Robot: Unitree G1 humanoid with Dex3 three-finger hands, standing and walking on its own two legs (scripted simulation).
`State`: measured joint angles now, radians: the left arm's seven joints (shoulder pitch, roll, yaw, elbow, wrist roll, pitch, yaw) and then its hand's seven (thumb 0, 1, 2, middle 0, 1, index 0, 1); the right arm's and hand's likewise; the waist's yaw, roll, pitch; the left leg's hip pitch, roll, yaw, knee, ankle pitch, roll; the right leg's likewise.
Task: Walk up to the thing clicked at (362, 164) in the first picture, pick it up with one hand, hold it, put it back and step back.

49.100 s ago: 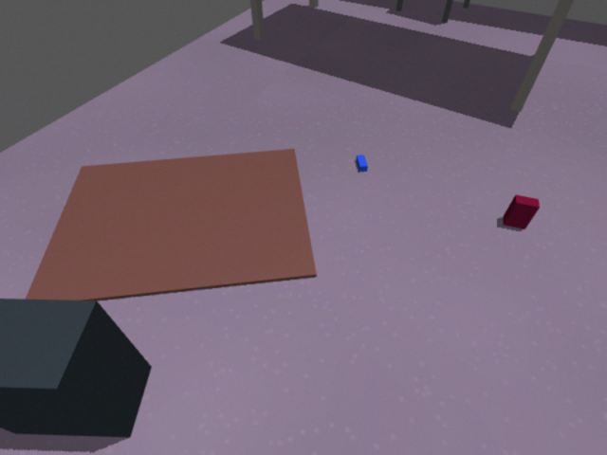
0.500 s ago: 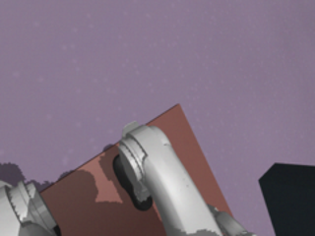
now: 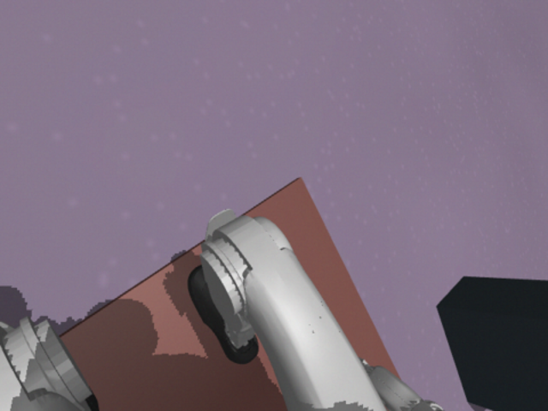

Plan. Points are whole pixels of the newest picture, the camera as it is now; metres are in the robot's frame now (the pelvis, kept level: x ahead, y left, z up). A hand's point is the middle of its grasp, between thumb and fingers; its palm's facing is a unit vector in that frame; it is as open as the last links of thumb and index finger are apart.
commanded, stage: rest palm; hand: left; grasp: from above
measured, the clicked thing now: out of the picture +0.51 +0.32 -0.32
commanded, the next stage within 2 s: close in 0.34 s
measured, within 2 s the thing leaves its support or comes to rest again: neither
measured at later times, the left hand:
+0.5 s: hand out of the picture +0.48 +0.31 -0.27, palm faces -0.45 -0.16 -0.88, open 11.8 cm
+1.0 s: hand out of the picture +0.48 +0.31 -0.27, palm faces -0.45 -0.17 -0.88, open 10.2 cm
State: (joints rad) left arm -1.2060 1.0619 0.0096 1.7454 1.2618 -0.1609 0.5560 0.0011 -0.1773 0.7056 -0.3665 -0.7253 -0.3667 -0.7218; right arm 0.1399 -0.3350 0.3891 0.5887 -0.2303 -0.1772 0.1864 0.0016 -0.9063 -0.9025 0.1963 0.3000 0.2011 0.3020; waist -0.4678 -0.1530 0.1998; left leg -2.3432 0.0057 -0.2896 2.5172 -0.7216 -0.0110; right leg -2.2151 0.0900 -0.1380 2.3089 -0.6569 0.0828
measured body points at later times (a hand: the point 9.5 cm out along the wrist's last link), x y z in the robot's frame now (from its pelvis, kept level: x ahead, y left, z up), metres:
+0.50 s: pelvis +0.00 +0.00 +0.00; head +0.30 +0.13 +0.30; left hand +0.50 +0.31 -0.22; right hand +0.02 -0.24 -0.04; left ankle +0.06 +0.13 -0.28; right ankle +0.12 -0.13 -0.28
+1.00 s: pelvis +0.00 +0.00 +0.00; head +0.30 +0.13 +0.30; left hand +0.50 +0.31 -0.22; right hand +0.02 -0.24 -0.04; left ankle +0.06 +0.13 -0.28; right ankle +0.12 -0.13 -0.28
